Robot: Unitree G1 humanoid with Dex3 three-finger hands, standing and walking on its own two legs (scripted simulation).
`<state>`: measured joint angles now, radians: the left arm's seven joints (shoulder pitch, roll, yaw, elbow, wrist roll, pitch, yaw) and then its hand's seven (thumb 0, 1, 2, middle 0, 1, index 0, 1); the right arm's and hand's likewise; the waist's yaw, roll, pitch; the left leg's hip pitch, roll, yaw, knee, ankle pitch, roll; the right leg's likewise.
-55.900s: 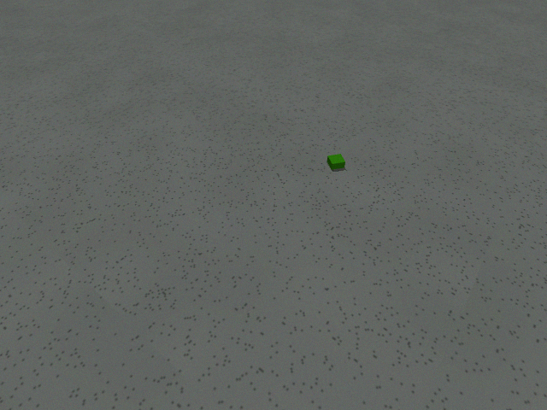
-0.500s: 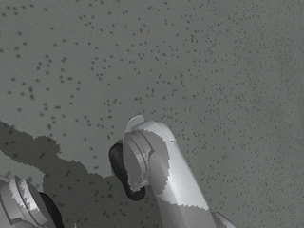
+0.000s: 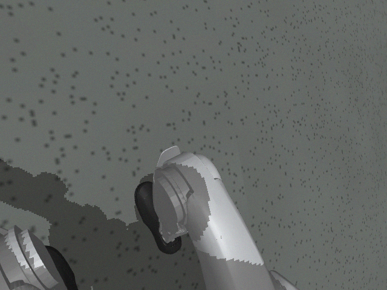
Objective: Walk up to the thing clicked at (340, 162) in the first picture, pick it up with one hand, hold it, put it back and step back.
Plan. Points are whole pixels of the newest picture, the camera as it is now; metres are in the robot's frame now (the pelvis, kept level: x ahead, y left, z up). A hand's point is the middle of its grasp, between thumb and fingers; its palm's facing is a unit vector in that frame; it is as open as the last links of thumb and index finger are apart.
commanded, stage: open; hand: left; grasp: from above
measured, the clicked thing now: out of the picture +0.48 +0.38 -0.30
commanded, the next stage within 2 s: withdraw in 0.64 s
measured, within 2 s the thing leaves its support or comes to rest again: neither
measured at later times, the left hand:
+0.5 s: hand out of the picture +0.47 +0.37 -0.26, palm faces -0.29 -0.35 -0.89, open 13.9 cm
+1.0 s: hand out of the picture +0.50 +0.38 -0.23, palm faces -0.27 -0.31 -0.91, open 14.0 cm
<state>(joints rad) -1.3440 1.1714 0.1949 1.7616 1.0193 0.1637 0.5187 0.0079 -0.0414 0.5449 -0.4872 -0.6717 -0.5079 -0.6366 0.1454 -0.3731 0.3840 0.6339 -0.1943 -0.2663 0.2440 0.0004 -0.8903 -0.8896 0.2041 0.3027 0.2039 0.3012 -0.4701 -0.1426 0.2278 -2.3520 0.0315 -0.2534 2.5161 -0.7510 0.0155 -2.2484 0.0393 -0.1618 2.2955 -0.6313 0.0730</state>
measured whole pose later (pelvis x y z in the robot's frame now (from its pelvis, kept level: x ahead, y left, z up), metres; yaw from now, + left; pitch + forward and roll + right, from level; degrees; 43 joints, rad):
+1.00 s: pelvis +0.00 +0.00 +0.00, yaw +0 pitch +32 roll -16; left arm -1.30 1.16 0.19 1.60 1.07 0.13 0.42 0.00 -0.48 0.97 -0.09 -1.00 -0.10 -0.98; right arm 0.16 -0.36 0.38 0.62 -0.18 -0.20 0.24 0.00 -0.91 -0.89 0.20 0.30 0.20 0.30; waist -0.45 -0.12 0.20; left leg -2.35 0.03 -0.26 2.50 -0.75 0.01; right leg -2.25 0.04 -0.17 2.28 -0.63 0.07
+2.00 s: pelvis -0.01 +0.00 +0.02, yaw +5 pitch +35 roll -13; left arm -1.06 1.03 0.16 1.22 1.14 -0.12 0.01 0.00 -0.11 0.82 -0.28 -0.62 -0.27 -0.63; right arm 0.24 -0.32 0.21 0.53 -0.11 0.09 0.09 0.00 -0.89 -0.89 0.21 0.30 0.21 0.30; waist -0.32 0.02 0.07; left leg -2.35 0.00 -0.17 2.39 -0.67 0.02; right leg -2.25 -0.01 -0.10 2.24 -0.62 0.06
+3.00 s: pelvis +0.06 +0.00 +0.37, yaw +16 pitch +15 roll -4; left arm 0.29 0.25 0.08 0.08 -0.07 0.41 0.06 0.02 0.91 0.90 -0.21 -0.30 -0.21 -0.30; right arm 0.27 -0.22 0.05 0.56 0.04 -0.14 -0.16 0.01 -0.90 -0.90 0.21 0.30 0.21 0.30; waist -0.09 0.04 -0.17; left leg -0.92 0.04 -0.06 1.17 -0.52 -0.01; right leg -0.87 -0.01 -0.06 1.09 -0.48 0.02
